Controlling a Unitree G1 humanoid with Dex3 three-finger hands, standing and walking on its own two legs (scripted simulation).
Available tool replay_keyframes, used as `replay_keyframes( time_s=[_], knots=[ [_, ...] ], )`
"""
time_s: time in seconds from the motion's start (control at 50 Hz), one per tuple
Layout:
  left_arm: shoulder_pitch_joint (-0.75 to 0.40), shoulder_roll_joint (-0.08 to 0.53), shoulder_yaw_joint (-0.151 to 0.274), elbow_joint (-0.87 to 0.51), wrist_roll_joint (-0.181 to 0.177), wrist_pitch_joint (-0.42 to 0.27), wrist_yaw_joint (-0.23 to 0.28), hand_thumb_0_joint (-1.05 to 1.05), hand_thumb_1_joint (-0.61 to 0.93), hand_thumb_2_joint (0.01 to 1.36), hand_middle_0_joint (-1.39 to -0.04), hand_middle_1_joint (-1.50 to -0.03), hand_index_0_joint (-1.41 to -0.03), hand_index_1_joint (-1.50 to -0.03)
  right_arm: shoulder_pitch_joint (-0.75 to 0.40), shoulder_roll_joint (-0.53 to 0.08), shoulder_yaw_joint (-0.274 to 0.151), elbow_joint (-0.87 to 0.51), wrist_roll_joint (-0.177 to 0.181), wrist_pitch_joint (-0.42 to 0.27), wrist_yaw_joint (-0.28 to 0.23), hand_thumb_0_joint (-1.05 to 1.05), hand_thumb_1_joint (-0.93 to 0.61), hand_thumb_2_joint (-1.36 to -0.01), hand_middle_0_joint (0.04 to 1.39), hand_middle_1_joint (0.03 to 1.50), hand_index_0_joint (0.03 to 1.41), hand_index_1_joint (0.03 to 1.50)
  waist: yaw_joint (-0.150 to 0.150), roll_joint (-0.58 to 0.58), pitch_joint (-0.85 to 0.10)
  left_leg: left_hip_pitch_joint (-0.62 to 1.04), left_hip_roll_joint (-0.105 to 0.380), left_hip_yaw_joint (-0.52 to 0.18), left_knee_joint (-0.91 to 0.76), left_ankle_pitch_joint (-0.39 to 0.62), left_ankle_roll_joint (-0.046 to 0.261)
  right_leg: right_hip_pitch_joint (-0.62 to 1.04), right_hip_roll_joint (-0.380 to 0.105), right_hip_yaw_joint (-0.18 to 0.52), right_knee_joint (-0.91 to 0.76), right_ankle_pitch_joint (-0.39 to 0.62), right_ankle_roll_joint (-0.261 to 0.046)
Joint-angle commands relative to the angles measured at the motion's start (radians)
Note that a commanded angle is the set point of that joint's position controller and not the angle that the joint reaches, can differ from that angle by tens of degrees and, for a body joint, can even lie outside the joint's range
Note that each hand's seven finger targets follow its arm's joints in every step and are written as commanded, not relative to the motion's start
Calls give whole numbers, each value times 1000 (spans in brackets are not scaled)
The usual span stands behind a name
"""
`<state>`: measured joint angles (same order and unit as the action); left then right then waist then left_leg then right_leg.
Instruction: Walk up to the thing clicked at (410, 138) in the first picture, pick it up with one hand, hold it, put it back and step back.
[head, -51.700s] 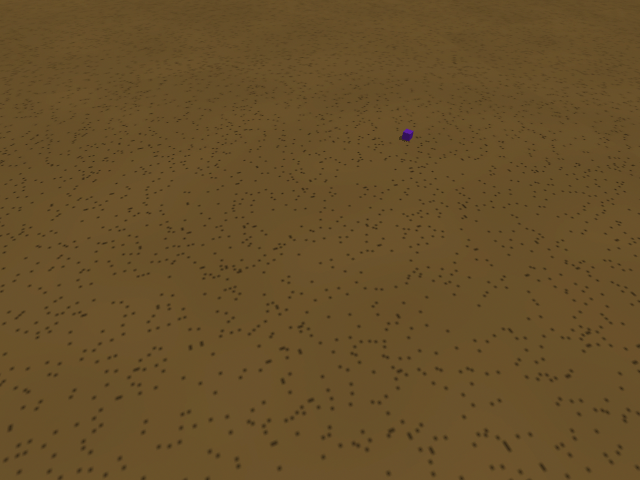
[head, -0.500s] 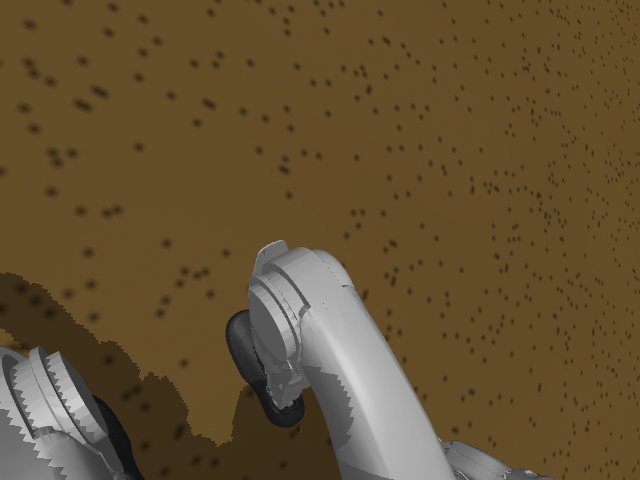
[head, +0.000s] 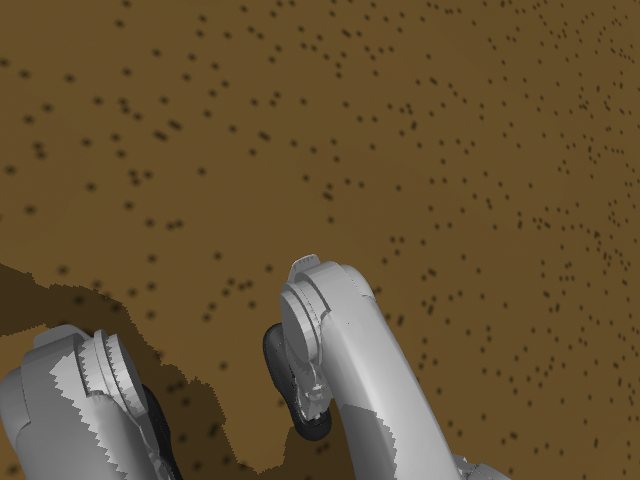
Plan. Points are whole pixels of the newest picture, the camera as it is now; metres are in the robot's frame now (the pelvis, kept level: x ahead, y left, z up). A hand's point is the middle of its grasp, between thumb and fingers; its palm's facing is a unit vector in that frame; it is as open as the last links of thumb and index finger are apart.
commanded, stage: settle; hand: left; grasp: from above
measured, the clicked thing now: out of the picture +0.45 +0.38 -0.30
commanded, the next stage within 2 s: lift in 0.04 s
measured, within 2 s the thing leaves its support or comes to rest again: neither
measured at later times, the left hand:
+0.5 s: hand out of the picture +0.43 +0.35 -0.12, palm faces +0.09 -0.47 -0.88, open 6.1 cm
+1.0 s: hand out of the picture +0.36 +0.33 +0.08, palm faces +0.05 -0.45 -0.89, open 6.2 cm
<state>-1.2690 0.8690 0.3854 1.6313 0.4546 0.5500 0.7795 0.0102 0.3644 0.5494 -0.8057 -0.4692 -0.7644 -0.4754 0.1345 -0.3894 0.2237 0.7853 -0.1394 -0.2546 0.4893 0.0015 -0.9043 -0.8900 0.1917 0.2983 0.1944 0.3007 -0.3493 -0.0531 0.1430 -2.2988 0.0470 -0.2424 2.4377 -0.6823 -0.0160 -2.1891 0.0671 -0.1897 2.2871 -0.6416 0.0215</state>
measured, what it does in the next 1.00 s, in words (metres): rises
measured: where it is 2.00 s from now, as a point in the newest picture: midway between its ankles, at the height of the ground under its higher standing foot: (235, 435)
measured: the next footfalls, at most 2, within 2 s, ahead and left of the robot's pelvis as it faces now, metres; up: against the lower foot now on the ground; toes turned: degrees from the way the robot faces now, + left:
none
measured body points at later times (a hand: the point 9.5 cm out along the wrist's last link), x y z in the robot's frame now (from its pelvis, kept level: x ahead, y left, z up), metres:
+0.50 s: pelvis +0.00 -0.01 +0.02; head +0.24 +0.06 +0.39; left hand +0.43 +0.37 -0.07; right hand +0.02 -0.27 -0.09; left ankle +0.07 +0.13 -0.30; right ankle +0.12 -0.11 -0.30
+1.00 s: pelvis +0.01 -0.02 +0.15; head +0.15 +0.01 +0.57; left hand +0.36 +0.35 +0.13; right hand +0.14 -0.28 +0.02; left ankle +0.07 +0.13 -0.30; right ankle +0.12 -0.11 -0.30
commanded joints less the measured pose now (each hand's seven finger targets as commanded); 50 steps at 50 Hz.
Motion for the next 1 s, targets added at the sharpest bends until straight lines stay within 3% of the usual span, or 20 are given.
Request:
replay_keyframes(
  time_s=[0.0,0.12,0.14,0.18,0.26,0.34,0.4,0.46,0.52,0.66,0.74,0.76,0.8,0.88,0.94,0.98],
  knots=[
    [-321,148,-47,-105,42,3,18,0,353,567,-749,-508,-751,-509,224,-297,-103,75,5,3,-14,0,-883,-890,201,299,200,299,-59,449,-653,522,11,55,-279,87,13,281,9,-55,-223,184,-25],
    [-337,144,-39,-64,46,13,10,0,340,599,-735,-553,-740,-551,235,-275,-114,99,2,4,-31,0,-885,-890,201,300,201,300,-44,398,-698,501,1,93,-264,112,24,338,14,-22,-256,182,-17],
    [-345,152,-40,-59,48,14,11,0,420,605,-815,-600,-820,-592,235,-273,-119,116,-1,5,-36,0,-916,-904,200,300,200,300,-42,384,-702,474,-3,105,-256,111,29,357,15,-13,-270,174,-13],
    [-333,150,-32,-47,52,17,9,0,547,644,-880,-645,-897,-629,245,-267,-126,113,1,7,-38,0,-906,-900,201,300,200,300,-27,385,-727,478,-4,107,-266,122,28,368,14,-9,-267,182,-12],
    [-337,148,-26,-44,53,40,-15,0,491,534,-817,-629,-848,-599,245,-256,-140,124,10,12,-47,0,-910,-901,200,300,200,300,-3,371,-775,482,-5,124,-266,146,32,388,14,3,-276,197,-10],
    [-336,172,1,-123,81,56,-21,0,495,561,-818,-663,-851,-631,237,-241,-175,135,15,22,-53,0,-912,-901,200,300,200,300,46,398,-851,517,-9,148,-286,170,30,418,6,9,-276,214,-10],
    [-302,125,4,-184,81,65,-30,0,491,559,-825,-654,-856,-623,228,-224,-204,126,23,37,-62,0,-914,-901,200,300,200,300,71,422,-916,584,-6,157,-314,200,24,416,2,12,-282,246,-18],
    [-296,66,-18,-269,67,74,-56,0,448,575,-791,-679,-821,-649,218,-203,-228,128,36,51,-76,0,-915,-902,200,300,200,300,88,419,-966,611,-9,177,-340,201,23,424,1,30,-305,237,-24],
    [-235,-12,-44,-321,47,91,-86,0,480,605,-841,-644,-860,-627,218,-199,-261,130,62,69,-96,0,-908,-900,200,299,200,299,112,407,-1010,660,-9,182,-376,177,20,393,1,45,-337,198,-35],
    [-196,-95,-98,-402,23,120,-135,0,484,640,-834,-677,-856,-657,211,-159,-289,124,93,97,-165,0,-899,-897,201,299,200,299,136,271,-987,689,-18,198,-501,95,27,436,-1,98,-464,72,-39],
    [-161,-167,-132,-374,25,153,-145,0,489,665,-830,-699,-854,-678,199,-155,-291,95,105,97,-215,0,-898,-898,201,300,200,300,144,214,-975,768,-15,188,-583,101,20,476,-7,100,-525,87,-38],
    [-173,-174,-144,-380,30,159,-148,0,462,659,-806,-704,-829,-683,198,-150,-289,100,107,94,-229,0,-901,-899,201,300,200,300,137,203,-962,776,-18,188,-602,91,21,485,-8,105,-550,71,-39],
    [-169,-193,-152,-390,40,171,-144,0,453,701,-785,-763,-814,-736,202,-149,-293,92,113,90,-251,0,-899,-898,201,300,200,300,152,179,-955,776,-20,207,-626,85,24,553,-6,126,-597,55,-34],
    [-124,-203,-138,-398,44,201,-143,0,406,724,-739,-782,-769,-754,164,-145,-293,49,129,80,-294,0,-899,-898,201,300,201,300,173,154,-944,849,-20,214,-709,136,24,641,-15,138,-666,110,-31],
    [-70,-233,-160,-383,54,221,-153,0,398,734,-740,-783,-766,-759,129,-130,-288,34,137,69,-316,0,-899,-899,201,300,200,300,186,166,-905,896,-25,227,-774,122,22,702,-13,162,-753,66,-31],
    [-68,-239,-171,-445,57,226,-165,0,382,743,-723,-809,-750,-783,131,-126,-290,50,144,61,-330,0,-900,-899,201,300,200,300,195,154,-918,960,-22,220,-830,120,19,754,-10,162,-801,56,-31]
  ],
)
